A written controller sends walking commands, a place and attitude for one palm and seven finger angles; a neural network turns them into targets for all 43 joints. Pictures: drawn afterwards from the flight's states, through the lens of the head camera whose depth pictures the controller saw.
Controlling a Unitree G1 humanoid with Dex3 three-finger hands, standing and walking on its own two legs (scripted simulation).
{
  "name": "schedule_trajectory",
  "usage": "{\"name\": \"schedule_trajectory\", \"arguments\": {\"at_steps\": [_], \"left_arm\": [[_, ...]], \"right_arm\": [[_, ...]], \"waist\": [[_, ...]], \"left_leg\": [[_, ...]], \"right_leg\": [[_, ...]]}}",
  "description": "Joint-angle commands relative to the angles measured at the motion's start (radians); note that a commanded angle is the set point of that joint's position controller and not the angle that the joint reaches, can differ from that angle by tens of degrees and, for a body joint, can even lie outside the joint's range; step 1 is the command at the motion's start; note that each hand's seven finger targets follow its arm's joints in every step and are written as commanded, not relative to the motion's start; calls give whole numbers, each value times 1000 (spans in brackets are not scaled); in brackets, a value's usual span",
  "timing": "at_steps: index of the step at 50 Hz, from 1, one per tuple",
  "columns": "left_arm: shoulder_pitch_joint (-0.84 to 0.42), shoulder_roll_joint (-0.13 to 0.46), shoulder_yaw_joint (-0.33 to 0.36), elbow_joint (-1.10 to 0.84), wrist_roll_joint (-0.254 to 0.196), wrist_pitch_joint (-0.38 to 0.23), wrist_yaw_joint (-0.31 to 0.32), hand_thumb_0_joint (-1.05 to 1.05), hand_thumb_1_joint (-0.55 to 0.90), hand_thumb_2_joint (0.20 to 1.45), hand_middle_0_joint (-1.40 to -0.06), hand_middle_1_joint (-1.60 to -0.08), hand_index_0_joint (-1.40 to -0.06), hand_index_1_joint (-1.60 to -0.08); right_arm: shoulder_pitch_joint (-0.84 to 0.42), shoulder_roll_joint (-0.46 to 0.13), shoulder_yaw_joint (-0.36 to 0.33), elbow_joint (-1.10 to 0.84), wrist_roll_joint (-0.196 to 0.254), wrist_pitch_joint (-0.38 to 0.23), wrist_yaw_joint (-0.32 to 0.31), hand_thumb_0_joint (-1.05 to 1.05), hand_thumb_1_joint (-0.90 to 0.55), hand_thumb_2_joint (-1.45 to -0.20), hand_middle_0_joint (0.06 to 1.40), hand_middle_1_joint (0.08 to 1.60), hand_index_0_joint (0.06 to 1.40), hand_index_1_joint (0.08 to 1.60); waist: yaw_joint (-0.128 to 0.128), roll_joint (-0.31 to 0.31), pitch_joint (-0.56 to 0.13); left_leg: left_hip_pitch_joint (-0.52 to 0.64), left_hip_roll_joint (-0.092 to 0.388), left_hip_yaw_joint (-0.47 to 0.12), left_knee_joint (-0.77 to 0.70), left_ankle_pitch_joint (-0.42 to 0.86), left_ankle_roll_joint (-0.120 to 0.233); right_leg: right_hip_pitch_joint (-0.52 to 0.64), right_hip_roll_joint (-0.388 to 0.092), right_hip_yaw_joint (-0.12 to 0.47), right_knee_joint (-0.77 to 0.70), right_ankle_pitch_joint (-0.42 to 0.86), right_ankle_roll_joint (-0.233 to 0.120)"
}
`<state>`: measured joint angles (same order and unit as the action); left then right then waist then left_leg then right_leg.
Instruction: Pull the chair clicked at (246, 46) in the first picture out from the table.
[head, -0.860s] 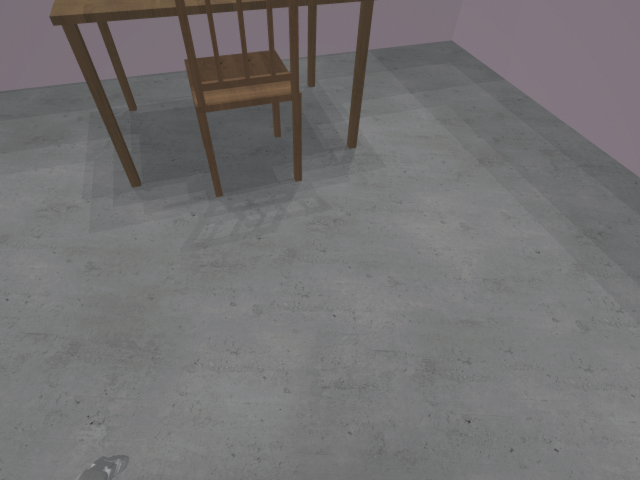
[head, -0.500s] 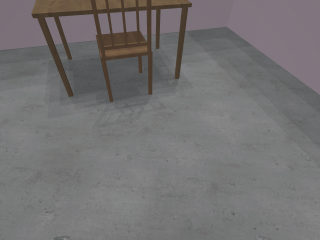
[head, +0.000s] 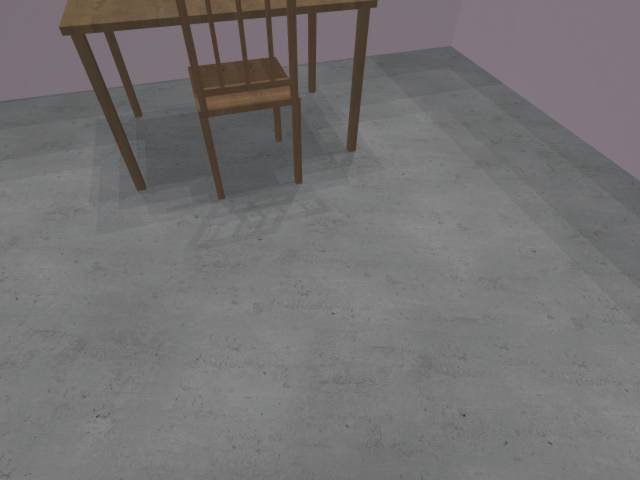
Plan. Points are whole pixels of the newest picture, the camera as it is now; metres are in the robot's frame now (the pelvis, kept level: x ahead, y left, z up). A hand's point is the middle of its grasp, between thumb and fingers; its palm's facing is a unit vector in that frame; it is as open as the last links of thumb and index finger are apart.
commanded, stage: stand and wait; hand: left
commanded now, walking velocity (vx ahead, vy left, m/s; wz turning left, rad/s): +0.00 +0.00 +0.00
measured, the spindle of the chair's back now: (242, 35) +1.51 +0.37 -0.06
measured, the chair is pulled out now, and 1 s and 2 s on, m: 0.00 0.00 0.00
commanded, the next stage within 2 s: look at it before walking up in 0.24 s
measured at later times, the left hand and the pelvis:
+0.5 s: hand out of the picture +0.08 +0.24 -0.16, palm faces -0.03 -0.95 -0.32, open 7.4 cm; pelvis +0.00 -0.01 +0.00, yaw +0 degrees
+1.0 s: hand out of the picture +0.08 +0.24 -0.15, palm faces -0.02 -0.94 -0.33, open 7.4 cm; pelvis +0.01 -0.01 +0.00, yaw +0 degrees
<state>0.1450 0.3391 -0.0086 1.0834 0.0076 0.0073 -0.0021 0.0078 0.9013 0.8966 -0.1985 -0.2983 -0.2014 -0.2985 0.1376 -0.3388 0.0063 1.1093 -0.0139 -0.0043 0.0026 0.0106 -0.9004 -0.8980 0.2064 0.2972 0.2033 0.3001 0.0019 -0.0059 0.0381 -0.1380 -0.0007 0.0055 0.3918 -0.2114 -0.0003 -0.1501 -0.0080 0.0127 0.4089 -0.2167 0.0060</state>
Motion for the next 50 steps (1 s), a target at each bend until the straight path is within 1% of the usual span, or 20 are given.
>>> {"name": "schedule_trajectory", "arguments": {"at_steps": [1,4,6,7,8,9,12,14,17,21,26,30,31,35,40,43,44,47,49,50], "left_arm": [[-51,205,40,-65,4,-28,14,0,900,900,-200,-300,-200,-300],[-57,205,40,-66,5,-27,14,0,900,900,-200,-300,-200,-300],[-55,205,40,-65,5,-28,14,0,900,900,-200,-300,-200,-300],[-53,206,41,-66,5,-29,14,0,900,900,-200,-300,-200,-300],[-54,206,41,-66,5,-30,14,0,900,900,-200,-300,-200,-300],[-55,206,42,-66,5,-30,14,0,900,900,-200,-300,-200,-300],[-53,205,42,-67,5,-32,14,0,900,900,-200,-300,-200,-300],[-58,205,42,-66,4,-32,14,0,900,900,-200,-300,-200,-300],[-54,206,42,-66,4,-33,14,0,900,900,-200,-300,-200,-300],[-54,206,40,-63,3,-34,14,0,900,900,-200,-300,-200,-300],[-54,208,41,-60,3,-35,15,0,900,900,-200,-300,-200,-300],[-52,208,41,-60,3,-35,15,0,900,900,-200,-300,-200,-300],[-56,208,41,-60,3,-35,15,0,900,900,-200,-300,-200,-300],[-53,208,42,-60,3,-35,16,0,900,900,-200,-300,-200,-300],[-57,208,42,-60,4,-34,16,0,900,900,-200,-300,-200,-300],[-55,208,43,-61,4,-35,16,0,900,900,-200,-300,-200,-300],[-55,209,43,-60,4,-35,16,0,900,900,-200,-300,-200,-300],[-56,209,43,-62,5,-34,15,0,900,900,-200,-300,-200,-300],[-56,208,42,-60,4,-34,14,0,900,900,-200,-300,-200,-300],[-17,130,26,-40,2,-25,17,0,900,900,-200,-300,-200,-300]], "right_arm": [[-65,-199,-42,-59,4,-27,-13,0,-900,-900,200,300,200,300],[-57,-199,-41,-57,4,-27,-13,0,-900,-900,200,300,200,300],[-63,-201,-42,-57,4,-28,-13,0,-900,-900,200,300,200,300],[-62,-200,-43,-59,5,-27,-13,0,-900,-900,200,300,200,300],[-61,-200,-42,-58,4,-27,-13,0,-900,-900,200,300,200,300],[-64,-197,-41,-56,4,-28,-13,0,-900,-900,200,300,200,300],[-65,-199,-43,-58,5,-27,-13,0,-900,-900,200,300,200,300],[-63,-199,-41,-55,4,-28,-13,0,-900,-900,200,300,200,300],[-64,-201,-42,-57,5,-28,-14,0,-900,-900,200,300,200,300],[-71,-200,-40,-54,5,-29,-14,0,-900,-900,200,300,200,300],[-75,-200,-41,-55,5,-27,-15,0,-900,-900,200,300,200,300],[-74,-202,-40,-54,5,-29,-16,0,-900,-900,200,300,200,300],[-74,-202,-41,-54,6,-29,-16,0,-900,-900,200,300,200,300],[-77,-204,-40,-55,6,-30,-17,0,-900,-900,200,300,200,300],[-81,-204,-40,-56,6,-29,-17,0,-900,-900,200,300,200,300],[-81,-202,-41,-57,6,-29,-17,0,-900,-900,200,300,200,300],[-82,-203,-41,-57,6,-29,-17,0,-900,-900,200,300,200,300],[-80,-204,-40,-57,7,-27,-16,0,-900,-900,200,300,200,300],[-84,-204,-40,-56,6,-28,-16,0,-900,-900,200,300,200,300],[-50,-123,-21,-37,2,-20,-13,0,-900,-900,200,300,200,300]], "waist": [[0,1,-38],[-1,-10,-35],[0,8,-42],[2,-3,-40],[-1,2,-50],[1,3,-43],[-1,-8,-59],[-2,3,-57],[-1,2,-73],[0,0,-77],[-2,-1,-72],[-1,10,-83],[-2,3,-79],[0,14,-85],[2,7,-63],[1,-1,-69],[1,6,-67],[1,-1,-63],[2,9,-55],[1,4,-79]], "left_leg": [[-13,111,-100,-81,61,31],[-23,112,-103,-87,49,31],[-14,113,-101,-85,59,31],[-15,112,-102,-79,60,31],[-11,113,-100,-79,65,30],[-13,113,-98,-79,71,29],[4,113,-98,-69,91,29],[-1,115,-94,-74,92,26],[12,117,-93,-66,119,27],[20,119,-90,-69,140,27],[25,119,-87,-69,146,24],[37,123,-84,-70,170,24],[36,123,-86,-72,176,24],[42,125,-83,-73,198,24],[38,125,-85,-83,184,24],[43,124,-87,-83,180,24],[44,124,-86,-84,180,24],[38,123,-90,-87,165,23],[35,123,-90,-94,152,23],[39,120,-76,-85,106,13]], "right_leg": [[-28,-108,101,-89,36,-36],[-31,-106,101,-89,16,-34],[-30,-106,100,-88,29,-34],[-32,-105,103,-91,30,-35],[-28,-108,103,-90,33,-36],[-29,-109,103,-91,42,-36],[-28,-109,105,-90,66,-36],[-23,-108,102,-87,72,-36],[-14,-109,101,-83,107,-37],[-3,-111,98,-80,139,-37],[-2,-113,101,-84,157,-38],[9,-111,98,-80,182,-37],[10,-110,95,-78,186,-36],[22,-112,93,-78,206,-36],[15,-110,92,-87,189,-33],[17,-112,94,-93,186,-34],[17,-113,92,-94,186,-33],[15,-110,94,-98,170,-33],[10,-111,94,-103,153,-32],[20,-110,88,-106,93,-20]]}}
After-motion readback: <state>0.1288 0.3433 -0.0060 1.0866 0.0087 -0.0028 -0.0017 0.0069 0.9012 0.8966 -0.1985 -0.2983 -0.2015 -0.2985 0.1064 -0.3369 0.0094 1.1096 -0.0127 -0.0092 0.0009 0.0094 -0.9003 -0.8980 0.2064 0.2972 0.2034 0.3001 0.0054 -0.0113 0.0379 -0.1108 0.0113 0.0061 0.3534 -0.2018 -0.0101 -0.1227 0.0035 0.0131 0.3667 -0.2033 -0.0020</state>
